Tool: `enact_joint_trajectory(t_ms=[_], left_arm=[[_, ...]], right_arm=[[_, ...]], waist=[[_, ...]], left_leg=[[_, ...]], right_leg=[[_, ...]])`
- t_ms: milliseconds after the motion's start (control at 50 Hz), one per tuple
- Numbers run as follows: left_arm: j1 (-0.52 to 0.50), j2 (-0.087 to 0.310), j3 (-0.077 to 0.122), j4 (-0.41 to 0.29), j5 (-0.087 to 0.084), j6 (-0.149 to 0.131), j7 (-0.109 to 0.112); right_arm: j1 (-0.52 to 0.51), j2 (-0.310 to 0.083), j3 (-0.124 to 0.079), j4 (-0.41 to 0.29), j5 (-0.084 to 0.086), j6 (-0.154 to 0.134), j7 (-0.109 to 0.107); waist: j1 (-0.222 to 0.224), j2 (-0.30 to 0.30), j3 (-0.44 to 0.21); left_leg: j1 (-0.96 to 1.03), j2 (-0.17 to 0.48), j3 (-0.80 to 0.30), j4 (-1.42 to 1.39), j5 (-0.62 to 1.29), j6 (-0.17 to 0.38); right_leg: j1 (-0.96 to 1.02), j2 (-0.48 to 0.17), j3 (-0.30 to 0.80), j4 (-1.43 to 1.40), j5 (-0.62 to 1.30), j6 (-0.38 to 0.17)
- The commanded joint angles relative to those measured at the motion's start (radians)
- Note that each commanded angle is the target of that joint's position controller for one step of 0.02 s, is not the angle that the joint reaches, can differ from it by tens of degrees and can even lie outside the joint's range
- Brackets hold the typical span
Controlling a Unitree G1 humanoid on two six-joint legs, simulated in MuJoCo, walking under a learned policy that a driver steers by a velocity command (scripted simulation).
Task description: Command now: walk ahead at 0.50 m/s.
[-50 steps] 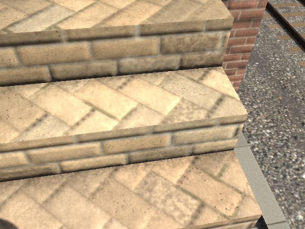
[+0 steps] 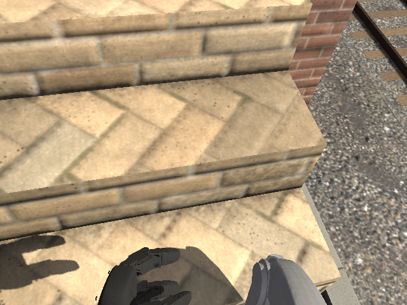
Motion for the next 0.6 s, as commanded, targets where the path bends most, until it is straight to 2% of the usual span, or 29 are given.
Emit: enact_joint_trajectory(t_ms=[20, 40, 60, 80, 100, 120, 140, 160, 180, 200, 220, 240, 260, 300, 320, 340, 360, 380, 400, 420, 440, 460, 480, 500, 520, 540, 560, 580, 600], left_arm=[[0.071, 0.024, 0.014, -0.047, -0.034, -0.026, 0.005], [0.183, 0.075, 0.038, -0.026, -0.036, -0.018, 0.012], [0.334, 0.15, 0.06, 0.04, -0.038, -0.021, 0.021], [0.457, 0.282, 0.11, 0.102, 0.009, -0.041, 0.022], [0.478, 0.351, 0.147, 0.122, 0.019, -0.012, 0.037], [0.307, 0.345, 0.145, 0.113, -0.021, -0.036, 0.029], [0.27, 0.313, 0.136, 0.173, -0.027, -0.061, 0.023], [0.305, 0.252, 0.117, 0.254, -0.008, -0.081, 0.033], [0.341, 0.167, 0.091, 0.326, 0.008, -0.096, 0.037], [0.382, 0.114, 0.077, 0.365, 0.013, -0.109, 0.039], [0.403, 0.104, 0.067, 0.398, 0.007, -0.121, 0.033], [0.396, 0.113, 0.056, 0.41, 0.006, -0.134, 0.028], [0.421, 0.15, 0.064, 0.436, 0.017, -0.153, 0.018], [0.421, 0.218, 0.067, 0.451, 0.011, -0.176, 0.001], [0.411, 0.25, 0.065, 0.445, 0.009, -0.179, 0.0], [0.418, 0.244, 0.06, 0.456, 0.002, -0.171, 0.002], [0.436, 0.259, 0.057, 0.446, -0.015, -0.167, 0.011], [0.466, 0.276, 0.051, 0.439, -0.031, -0.161, 0.027], [0.481, 0.287, 0.056, 0.439, -0.032, -0.158, 0.034], [0.4, 0.278, 0.045, 0.388, -0.063, -0.158, 0.053], [0.437, 0.353, 0.059, 0.369, -0.089, -0.178, 0.071], [0.408, 0.465, 0.097, 0.361, -0.086, -0.198, 0.075], [0.407, 0.498, 0.116, 0.351, -0.09, -0.198, 0.05], [0.451, 0.468, 0.125, 0.346, -0.066, -0.191, 0.035], [0.575, 0.314, 0.109, 0.28, -0.048, -0.184, -0.002], [0.457, 0.239, 0.102, 0.245, 0.008, -0.157, -0.024], [0.361, 0.167, 0.089, 0.147, 0.04, -0.155, -0.023], [0.271, 0.108, 0.069, 0.079, 0.041, -0.158, -0.009], [0.249, 0.061, 0.041, 0.028, 0.03, -0.171, 0.003]], right_arm=[[0.093, -0.22, -0.035, -0.065, -0.007, -0.01, 0.012], [0.039, -0.285, -0.05, -0.091, 0.012, -0.032, 0.042], [-0.039, -0.31, -0.065, -0.106, 0.022, -0.055, 0.075], [0.006, -0.223, -0.06, -0.18, 0.064, -0.065, 0.097], [-0.101, -0.24, -0.08, -0.156, 0.049, -0.072, 0.118], [-0.16, -0.175, -0.078, -0.232, 0.008, -0.068, 0.118], [-0.275, -0.136, -0.058, -0.307, -0.014, -0.051, 0.105], [-0.358, -0.074, -0.032, -0.372, -0.015, -0.039, 0.08], [-0.366, -0.028, -0.012, -0.398, -0.011, -0.014, 0.057], [-0.332, 0.012, 0.006, -0.39, -0.006, 0.003, 0.049], [-0.283, 0.023, 0.013, -0.375, 0.004, 0.022, 0.048], [-0.299, 0.021, 0.018, -0.397, 0.012, 0.038, 0.05], [-0.355, 0.037, 0.024, -0.412, 0.018, 0.055, 0.04], [-0.467, 0.022, 0.03, -0.464, 0.028, 0.078, 0.036], [-0.532, 0.004, 0.031, -0.502, 0.036, 0.078, 0.035], [-0.605, 0.007, 0.046, -0.551, 0.031, 0.077, 0.037], [-0.645, -0.038, 0.044, -0.562, 0.028, 0.079, 0.042], [-0.629, -0.084, 0.044, -0.565, 0.017, 0.087, 0.053], [-0.605, -0.066, 0.056, -0.557, 0.019, 0.086, 0.059], [-0.531, -0.107, 0.052, -0.513, 0.039, 0.077, 0.063], [-0.373, -0.099, 0.048, -0.424, 0.053, 0.085, 0.06], [-0.214, -0.103, 0.049, -0.383, 0.054, 0.09, 0.055], [-0.156, -0.135, 0.042, -0.353, 0.023, 0.081, 0.051], [-0.154, -0.189, 0.014, -0.296, -0.014, 0.077, 0.061], [-0.144, -0.345, -0.037, -0.234, -0.064, 0.104, 0.038], [-0.193, -0.391, -0.08, -0.212, -0.047, 0.123, 0.025], [-0.295, -0.353, -0.077, -0.19, -0.051, 0.104, 0.024], [-0.302, -0.276, -0.059, -0.128, -0.058, 0.077, 0.033], [-0.275, -0.191, -0.042, -0.06, -0.059, 0.051, 0.044]], waist=[[0.121, 0.217, -0.284], [0.198, 0.289, -0.347], [0.267, 0.386, -0.414], [0.252, 0.069, -0.436], [0.302, -0.038, -0.503], [0.194, 0.045, -0.442], [0.143, 0.041, -0.279], [0.118, 0.03, -0.079], [0.086, 0.026, 0.026], [0.049, 0.059, 0.051], [0.009, 0.081, 0.067], [-0.019, 0.076, 0.09], [-0.004, 0.017, 0.085], [-0.007, -0.022, 0.087], [-0.008, -0.009, 0.112], [-0.02, 0.0, 0.111], [0.0, -0.011, 0.087], [0.009, -0.034, 0.031], [0.008, -0.109, -0.01], [-0.036, -0.122, -0.109], [-0.069, -0.191, -0.299], [-0.138, -0.282, -0.398], [-0.158, -0.296, -0.472], [-0.12, -0.252, -0.463], [-0.009, 0.118, -0.468], [-0.039, 0.135, -0.43], [0.01, 0.052, -0.232], [0.042, 0.009, -0.079], [0.071, 0.001, 0.015]], left_leg=[[-0.05, 0.229, -0.013, 0.323, 2.022, 0.132], [-0.033, 0.23, -0.009, 0.481, 2.032, 0.138], [-0.111, 0.193, -0.022, 0.707, 1.858, 0.141], [-0.536, 0.05, -0.032, 1.049, 1.232, 0.068], [-0.604, -0.177, -0.103, 1.654, 0.197, 0.038], [-0.69, -0.14, -0.267, 2.033, 0.133, 0.017], [-0.847, -0.099, -0.216, 2.162, 0.078, 0.037], [-1.059, -0.087, -0.232, 2.235, -0.04, 0.068], [-1.165, -0.079, -0.255, 2.263, -0.125, 0.088], [-1.194, -0.081, -0.258, 2.326, -0.13, 0.11], [-1.214, -0.085, -0.245, 2.276, -0.153, 0.116], [-1.215, -0.096, -0.22, 2.205, -0.176, 0.112], [-1.296, -0.144, -0.172, 2.396, -0.244, 0.112], [-1.421, -0.151, -0.115, 2.472, -0.293, 0.116], [-1.446, -0.136, -0.109, 2.391, -0.3, 0.111], [-1.393, -0.115, -0.069, 2.235, -0.262, 0.116], [-1.319, -0.105, 0.0, 2.048, -0.246, 0.105], [-1.157, -0.072, 0.105, 1.826, -0.191, 0.095], [-0.975, -0.042, 0.154, 1.643, -0.197, 0.103], [-0.701, -0.083, 0.206, 1.402, -0.187, 0.097], [-0.521, -0.153, 0.221, 1.422, -0.106, 0.091], [-0.514, -0.129, 0.154, 1.266, -0.133, 0.079], [-0.451, -0.146, 0.083, 1.054, -0.134, 0.073], [-0.413, -0.166, -0.088, 0.855, -0.23, 0.076], [-0.265, 0.074, -0.665, 0.557, -0.225, 0.185], [-0.328, 0.149, -0.994, 0.245, -0.717, 0.263], [-0.47, 0.14, -0.946, 0.267, -0.732, 0.263], [-0.541, 0.136, -0.81, 0.333, -0.654, 0.245], [-0.549, 0.111, -0.646, 0.37, -0.498, 0.225]], right_leg=[[0.686, 0.197, -0.094, -0.345, -0.043, -0.03], [0.852, 0.211, -0.037, -0.544, -0.018, -0.022], [1.007, 0.157, 0.127, -0.622, -0.06, -0.043], [1.232, -0.144, 0.699, -0.833, 0.05, -0.151], [1.158, -0.27, 1.187, -1.283, -0.109, -0.241], [1.029, -0.295, 1.12, -1.338, -0.133, -0.23], [0.951, -0.282, 1.005, -1.329, -0.179, -0.181], [0.89, -0.264, 0.85, -1.295, -0.157, -0.124], [0.83, -0.24, 0.702, -1.265, -0.11, -0.077], [0.805, -0.227, 0.599, -1.267, 0.016, -0.031], [0.806, -0.204, 0.467, -1.282, 0.122, 0.003], [0.78, -0.193, 0.373, -1.341, 0.209, 0.012], [0.815, -0.2, 0.346, -1.389, 0.301, -0.017], [0.85, -0.183, 0.252, -1.451, 0.272, -0.009], [0.85, -0.172, 0.202, -1.483, 0.249, 0.017], [0.812, -0.13, 0.143, -1.517, 0.259, 0.053], [0.815, -0.119, 0.118, -1.576, 0.355, 0.05], [0.837, -0.107, 0.085, -1.662, 0.587, 0.027], [0.861, -0.101, 0.053, -1.716, 0.789, -0.003], [0.834, -0.058, 0.004, -1.624, 1.31, -0.027], [0.95, -0.12, 0.047, -1.487, 1.86, -0.06], [1.16, -0.172, 0.055, -1.33, 2.021, -0.044], [1.298, -0.199, 0.085, -1.14, 1.996, -0.019], [1.285, -0.157, 0.145, -0.914, 1.697, -0.003], [0.978, 0.038, 0.188, -0.554, 0.882, 0.076], [0.751, 0.211, 0.32, 0.017, 0.318, 0.103], [0.508, 0.235, 0.418, 0.409, 0.283, 0.097], [0.328, 0.228, 0.414, 0.543, 0.274, 0.056], [0.195, 0.211, 0.426, 0.526, 0.253, 0.022]])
